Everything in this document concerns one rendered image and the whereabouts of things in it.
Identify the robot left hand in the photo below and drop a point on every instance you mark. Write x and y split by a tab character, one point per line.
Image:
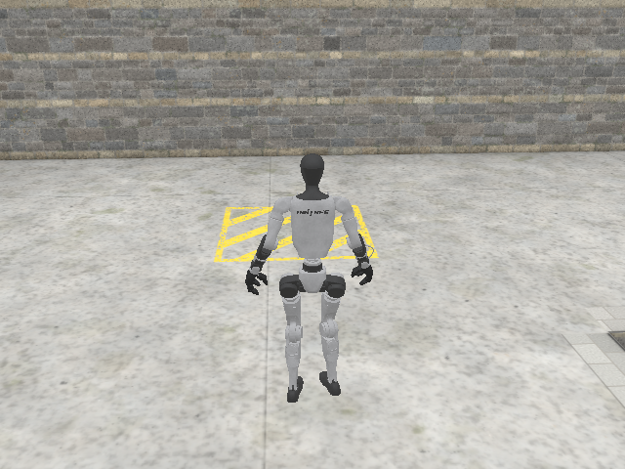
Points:
250	280

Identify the robot left thigh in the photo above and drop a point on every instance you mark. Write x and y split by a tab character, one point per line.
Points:
291	298

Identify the robot torso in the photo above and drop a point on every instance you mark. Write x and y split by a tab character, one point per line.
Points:
312	223

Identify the robot right forearm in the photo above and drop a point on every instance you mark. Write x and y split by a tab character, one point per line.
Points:
361	255

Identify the robot right upper arm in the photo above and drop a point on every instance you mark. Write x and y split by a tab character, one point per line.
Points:
343	206

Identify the robot left forearm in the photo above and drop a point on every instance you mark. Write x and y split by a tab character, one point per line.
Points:
260	258

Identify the robot right hand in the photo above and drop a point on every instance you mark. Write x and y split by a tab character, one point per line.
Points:
359	271

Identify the robot left upper arm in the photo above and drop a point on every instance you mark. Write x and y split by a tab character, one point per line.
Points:
282	205

